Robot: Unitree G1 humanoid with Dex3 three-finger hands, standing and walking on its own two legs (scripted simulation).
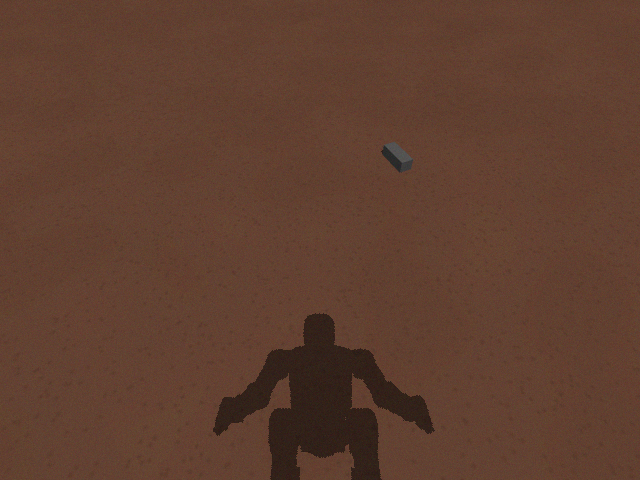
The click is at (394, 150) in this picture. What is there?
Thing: lying carton
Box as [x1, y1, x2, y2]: [382, 142, 412, 172]
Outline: 385,144 383,147 382,154 400,172 409,169 411,166 412,159 395,142
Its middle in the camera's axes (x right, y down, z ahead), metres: +0.40 -0.43 +2.00
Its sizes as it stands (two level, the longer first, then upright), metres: 0.169 0.068 0.061
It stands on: the floor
